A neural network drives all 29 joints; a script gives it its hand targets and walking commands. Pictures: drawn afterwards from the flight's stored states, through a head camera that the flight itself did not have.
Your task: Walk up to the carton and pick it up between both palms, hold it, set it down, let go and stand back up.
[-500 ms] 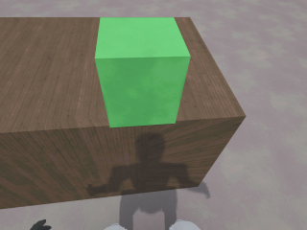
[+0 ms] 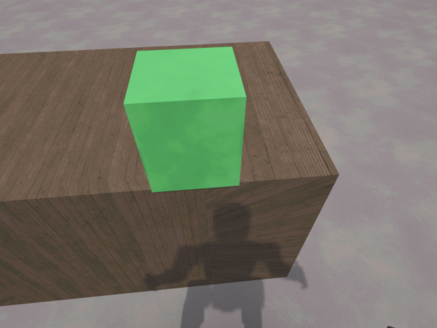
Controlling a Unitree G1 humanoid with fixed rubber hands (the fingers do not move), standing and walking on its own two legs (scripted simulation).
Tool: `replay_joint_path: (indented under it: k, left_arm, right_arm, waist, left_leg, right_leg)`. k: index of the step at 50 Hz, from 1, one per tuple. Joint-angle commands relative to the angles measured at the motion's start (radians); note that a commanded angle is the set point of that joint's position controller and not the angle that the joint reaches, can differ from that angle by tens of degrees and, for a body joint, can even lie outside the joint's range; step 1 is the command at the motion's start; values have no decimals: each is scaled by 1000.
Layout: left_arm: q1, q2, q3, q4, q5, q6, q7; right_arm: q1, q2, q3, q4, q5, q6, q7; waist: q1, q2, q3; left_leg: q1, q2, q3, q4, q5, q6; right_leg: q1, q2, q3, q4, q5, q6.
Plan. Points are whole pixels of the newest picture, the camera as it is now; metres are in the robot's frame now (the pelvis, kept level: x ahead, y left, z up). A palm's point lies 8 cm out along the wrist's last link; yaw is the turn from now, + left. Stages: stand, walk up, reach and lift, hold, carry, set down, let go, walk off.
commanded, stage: walk up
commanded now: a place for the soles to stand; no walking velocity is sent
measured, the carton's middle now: (190, 121) +0.54 +0.08 +0.09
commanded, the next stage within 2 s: none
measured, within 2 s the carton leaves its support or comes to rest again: neither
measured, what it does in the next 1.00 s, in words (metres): shifts its weight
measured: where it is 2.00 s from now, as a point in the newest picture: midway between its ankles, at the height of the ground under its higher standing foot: outside the picture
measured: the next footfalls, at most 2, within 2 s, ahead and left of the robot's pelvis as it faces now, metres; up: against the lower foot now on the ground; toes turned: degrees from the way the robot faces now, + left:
right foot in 1.38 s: +0.29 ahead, -0.07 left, +0.00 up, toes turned +1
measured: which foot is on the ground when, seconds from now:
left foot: down 0.00-1.00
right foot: down 0.00-1.00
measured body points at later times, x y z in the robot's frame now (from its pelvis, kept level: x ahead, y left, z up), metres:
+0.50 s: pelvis +0.01 +0.01 +0.01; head +0.04 +0.03 +0.46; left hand +0.13 +0.33 -0.11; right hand +0.12 -0.31 -0.09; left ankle +0.06 +0.15 -0.72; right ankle +0.04 -0.10 -0.72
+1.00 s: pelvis +0.06 +0.05 +0.02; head +0.06 +0.06 +0.46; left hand +0.07 +0.39 -0.10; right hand +0.18 -0.29 -0.08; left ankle +0.08 +0.17 -0.71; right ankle +0.03 -0.10 -0.72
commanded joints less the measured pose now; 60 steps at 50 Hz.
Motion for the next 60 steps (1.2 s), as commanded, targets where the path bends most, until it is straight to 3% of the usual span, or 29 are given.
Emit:
replay_joint_path:
  k: [1, 5, 11, 14, 16, 20, 23, 26, 28, 29, 33, 37, 38, 39, 40, 42, 43, 44, 46, 48, 49, 50, 51, 52, 54, 56, 57, 58, 60]
  left_arm:
    - [-98, 249, 59, -65, 2, -13, -5]
    - [-76, 237, 55, -60, 5, -22, -2]
    - [-100, 207, 43, -59, 4, -24, 13]
    - [-98, 232, 53, -52, -10, -13, 15]
    - [-100, 225, 51, -65, -2, -6, 11]
    - [-94, 230, 49, -48, -6, 1, 8]
    - [-116, 218, 59, -56, 2, 0, -1]
    - [-89, 202, 56, -43, -8, -6, 4]
    - [-84, 185, 48, -35, 3, -11, -1]
    - [-101, 219, 52, -28, 2, -18, -2]
    - [-90, 249, 59, -41, 1, -15, 0]
    - [-67, 215, 44, -29, -6, -15, 6]
    - [15, 278, 76, -62, 14, -44, -15]
    - [42, 324, 102, -55, 32, -42, -20]
    - [44, 350, 119, -67, 37, -46, -24]
    - [72, 333, 109, -81, 30, -64, -11]
    - [67, 354, 114, -89, 31, -66, -14]
    - [73, 334, 127, -101, 25, -72, -12]
    - [80, 304, 118, -134, 10, -79, -14]
    - [-58, 309, 115, -161, 22, -58, -29]
    - [-19, 235, 93, -148, 28, -52, -25]
    - [-9, 165, 73, -168, 23, -43, -28]
    - [3, 107, 51, -208, 15, -50, -22]
    - [-3, 204, 70, -216, 15, -43, -12]
    - [79, 246, 65, -167, 1, -51, -6]
    - [164, 234, 66, -136, 3, -49, -6]
    - [103, 235, 71, -135, 8, -44, -11]
    - [121, 214, 65, -154, 8, -35, -17]
    - [56, 205, 71, -196, 12, -29, -17]
  right_arm:
    - [-27, -216, -45, -45, -17, -14, -5]
    - [-42, -219, -36, -41, -13, -24, -5]
    - [6, -191, -29, -34, -2, -26, -12]
    - [-16, -216, -26, -28, 0, -19, -13]
    - [-1, -230, -31, -34, -8, -18, -15]
    - [-37, -226, -19, -43, -6, -18, -13]
    - [-44, -232, -30, -49, -8, -13, -7]
    - [-55, -216, -17, -61, -3, -22, -5]
    - [-100, -203, -29, -70, -6, -21, -8]
    - [-62, -212, -30, -67, -8, -20, -4]
    - [-109, -194, -26, -49, -8, -3, 5]
    - [-110, -184, -21, -68, 1, -5, -1]
    - [-10, -228, -51, -77, -23, -6, 24]
    - [-2, -247, -58, -79, -40, -2, 40]
    - [-31, -209, -58, -105, -44, 1, 55]
    - [-79, -216, -66, -130, -37, -13, 63]
    - [-47, -209, -79, -128, -40, -19, 65]
    - [-18, -204, -75, -135, -30, -21, 69]
    - [13, -186, -81, -148, -22, -24, 80]
    - [183, -191, -92, -109, -15, -29, 75]
    - [276, -169, -99, -84, -26, -32, 66]
    - [310, -222, -116, -66, -37, -37, 51]
    - [324, -304, -126, -101, -60, -49, 28]
    - [272, -357, -128, -131, -42, -54, 19]
    - [175, -311, -114, -154, -16, -60, 20]
    - [168, -281, -104, -186, -15, -66, 10]
    - [200, -264, -108, -181, -12, -72, 3]
    - [189, -279, -102, -201, -13, -77, -1]
    - [175, -267, -106, -215, -26, -74, -6]
  waist:
    - [-3, -53, -12]
    - [-4, 8, -48]
    - [5, -78, -91]
    - [-4, 14, -111]
    - [7, -40, -153]
    - [4, 91, -113]
    - [10, 47, -144]
    - [13, 118, -160]
    - [17, 136, -151]
    - [-1, 45, -155]
    - [4, 9, -137]
    - [16, -8, -78]
    - [14, 11, -185]
    - [24, -112, -143]
    - [29, -220, -48]
    - [48, -93, 96]
    - [45, -146, 98]
    - [53, -101, 31]
    - [37, -91, -18]
    - [-87, -143, -37]
    - [-119, -60, -42]
    - [-128, 208, -24]
    - [-145, 320, 4]
    - [-106, 171, 21]
    - [-21, 45, 92]
    - [7, 141, 76]
    - [-29, 83, 88]
    - [3, 142, 88]
    - [-15, 143, 110]
  left_leg:
    - [-60, 76, -182, -253, -308, 92]
    - [-6, 19, -99, -156, -116, 75]
    - [61, 35, -88, -121, 215, 67]
    - [41, 50, -97, -138, 235, 72]
    - [67, 73, -134, -157, 277, 81]
    - [-2, 79, -175, -205, 160, 82]
    - [-4, 83, -191, -240, 41, 78]
    - [24, 128, -245, -272, 134, 95]
    - [50, 76, -199, -225, 119, 84]
    - [53, 67, -177, -198, 160, 82]
    - [127, 32, -98, -176, 150, 64]
    - [103, 31, -127, -172, 138, 71]
    - [50, -10, -110, -154, -375, 103]
    - [-31, -50, -90, -21, -482, 88]
    - [-141, -68, 14, 166, -310, 53]
    - [-269, 12, -71, 157, -253, 64]
    - [-250, 13, -82, 124, -211, 55]
    - [-233, 5, -22, 112, -201, 44]
    - [-124, 9, -40, 35, -152, 41]
    - [245, -6, 17, -136, -66, 52]
    - [371, -25, -18, -215, -54, 63]
    - [433, 5, -132, -303, -230, 69]
    - [431, 218, -566, -451, -414, 141]
    - [303, 380, -799, -522, -527, 244]
    - [257, 354, -564, -445, -190, 274]
    - [245, 262, -351, -384, 112, 211]
    - [221, 264, -332, -366, 279, 202]
    - [171, 288, -310, -350, 348, 229]
    - [145, 302, -236, -283, 571, 261]
  right_leg:
    - [-14, -80, 169, -295, -290, -39]
    - [1, -124, 191, -340, -203, -57]
    - [121, -121, 133, -291, 208, -50]
    - [147, -118, 94, -234, 184, -50]
    - [172, -97, 78, -240, 165, -27]
    - [172, -89, 81, -246, 76, -30]
    - [174, -77, 64, -260, -43, -28]
    - [208, -67, 54, -228, 38, -19]
    - [180, -81, 83, -265, 108, -21]
    - [195, -100, 84, -289, 131, -24]
    - [92, -132, 101, -341, 38, -27]
    - [94, -131, 126, -367, 23, -29]
    - [189, -151, 137, -379, -399, -67]
    - [161, -205, 264, -454, -619, -91]
    - [148, -316, 381, -572, -710, -156]
    - [175, -373, 442, -601, -512, -224]
    - [176, -356, 392, -573, -417, -210]
    - [260, -317, 289, -548, -333, -176]
    - [264, -303, 261, -518, -168, -174]
    - [-26, -186, 79, -360, -258, -112]
    - [-108, -139, 27, -213, -229, -79]
    - [-215, -20, -77, 71, -224, -43]
    - [-407, 78, 9, 289, -221, -3]
    - [-388, 33, 166, 358, -238, -2]
    - [-325, -40, 183, 361, -128, -6]
    - [-252, -28, 190, 303, -46, 16]
    - [-235, -41, 171, 310, -37, 8]
    - [-187, -34, 169, 291, -56, 16]
    - [-158, -58, 166, 206, -53, 20]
